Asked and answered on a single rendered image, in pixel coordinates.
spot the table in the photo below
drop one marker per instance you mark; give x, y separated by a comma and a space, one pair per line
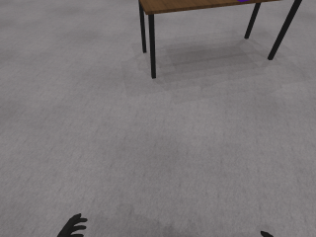
152, 7

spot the robot left hand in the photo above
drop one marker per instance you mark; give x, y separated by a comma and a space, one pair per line
69, 226

